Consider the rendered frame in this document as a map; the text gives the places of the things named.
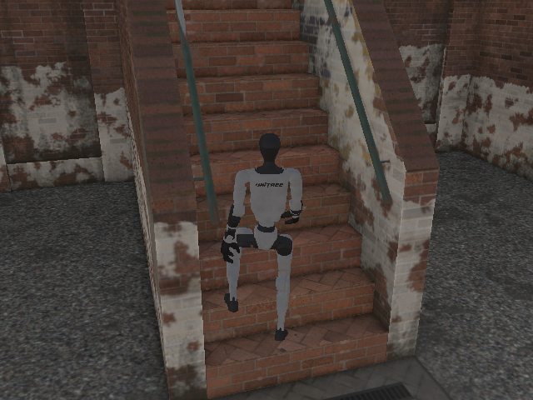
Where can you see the stairs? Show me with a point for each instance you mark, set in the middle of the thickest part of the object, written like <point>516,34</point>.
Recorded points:
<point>251,72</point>

